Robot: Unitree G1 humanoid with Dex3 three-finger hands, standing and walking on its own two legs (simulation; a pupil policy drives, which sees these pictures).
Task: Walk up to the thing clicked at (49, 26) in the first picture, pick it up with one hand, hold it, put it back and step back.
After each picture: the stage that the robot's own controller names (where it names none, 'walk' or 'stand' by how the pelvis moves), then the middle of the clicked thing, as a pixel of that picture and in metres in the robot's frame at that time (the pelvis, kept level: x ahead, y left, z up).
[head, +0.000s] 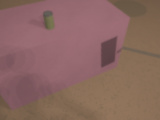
stand; (49, 20) +0.99 +0.25 -0.11
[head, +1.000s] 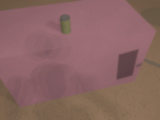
walk; (65, 24) +0.92 +0.18 -0.11
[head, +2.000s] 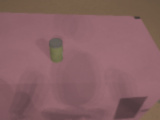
walk; (56, 50) +0.61 +0.16 -0.08
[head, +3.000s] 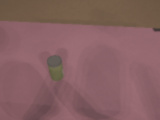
stand; (55, 68) +0.50 +0.16 -0.09
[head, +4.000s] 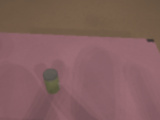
stand; (51, 81) +0.47 +0.17 -0.11
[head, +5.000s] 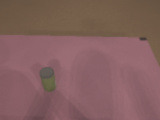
stand; (48, 79) +0.49 +0.19 -0.12
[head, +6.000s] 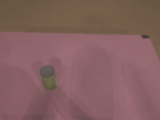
stand; (48, 78) +0.49 +0.19 -0.11
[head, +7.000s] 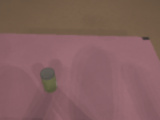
stand; (49, 80) +0.48 +0.18 -0.12
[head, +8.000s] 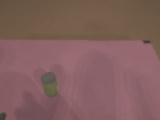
rise first; (50, 85) +0.47 +0.19 -0.11
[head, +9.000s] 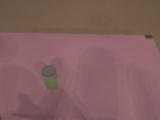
go down; (50, 78) +0.49 +0.19 -0.11
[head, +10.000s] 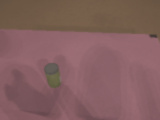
go down; (53, 75) +0.49 +0.18 -0.11
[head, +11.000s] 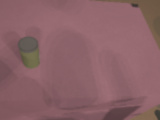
go down; (30, 53) +0.49 +0.18 -0.03
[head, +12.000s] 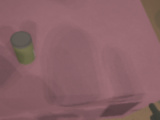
close in; (24, 48) +0.50 +0.18 -0.02
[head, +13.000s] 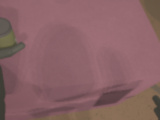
close; (4, 38) +0.51 +0.19 +0.02
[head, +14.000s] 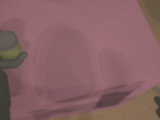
lift; (10, 50) +0.47 +0.18 +0.01
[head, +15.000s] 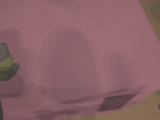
lift; (2, 62) +0.43 +0.22 +0.01
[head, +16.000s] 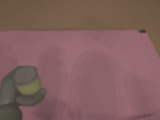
hold; (30, 86) +0.31 +0.18 +0.10
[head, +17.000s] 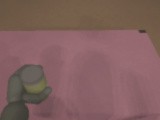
hold; (36, 84) +0.33 +0.17 +0.09
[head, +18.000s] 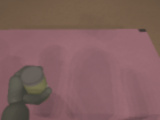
hold; (36, 85) +0.33 +0.16 +0.08
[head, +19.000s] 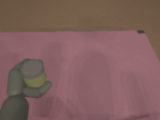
crouch; (36, 78) +0.34 +0.16 +0.10
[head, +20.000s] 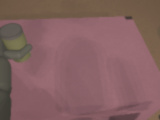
crouch; (16, 43) +0.47 +0.20 +0.11
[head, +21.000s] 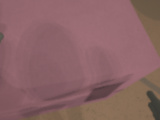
lower; out of the picture +0.53 +0.21 +0.02
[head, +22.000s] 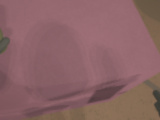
lower; out of the picture +0.52 +0.20 +0.02
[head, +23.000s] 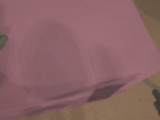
lower; out of the picture +0.52 +0.20 +0.02
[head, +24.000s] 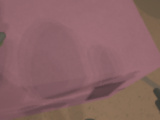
lower; out of the picture +0.53 +0.20 +0.02
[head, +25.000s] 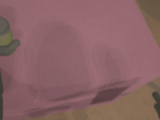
open; (1, 37) +0.51 +0.18 +0.01
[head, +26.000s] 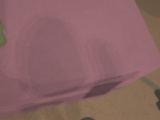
rise; out of the picture +0.52 +0.19 +0.02
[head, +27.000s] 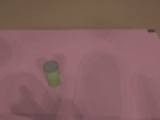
sink last; (52, 74) +0.48 +0.17 -0.06
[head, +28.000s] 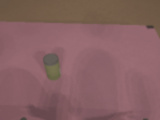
stand; (52, 67) +0.50 +0.17 -0.06
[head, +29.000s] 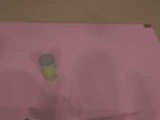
stand; (48, 67) +0.50 +0.18 -0.05
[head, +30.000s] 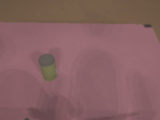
stand; (48, 67) +0.49 +0.18 -0.05
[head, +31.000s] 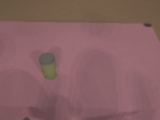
stand; (48, 66) +0.50 +0.18 -0.05
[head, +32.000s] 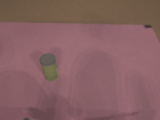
stand; (49, 67) +0.50 +0.17 -0.05
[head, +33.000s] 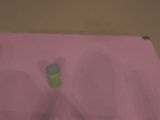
stand; (54, 76) +0.51 +0.17 -0.11
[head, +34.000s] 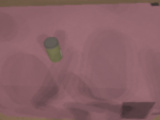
walk; (53, 50) +0.57 +0.18 -0.09
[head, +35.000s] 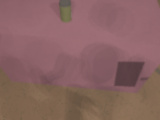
walk; (65, 11) +0.85 +0.12 -0.08
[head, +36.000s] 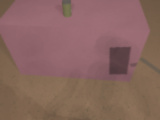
stand; (66, 8) +1.11 +0.17 -0.09
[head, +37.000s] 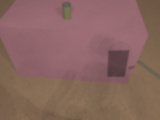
stand; (66, 11) +1.11 +0.15 -0.11
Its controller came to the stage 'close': yes
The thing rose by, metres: 0.21
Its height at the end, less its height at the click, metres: +0.00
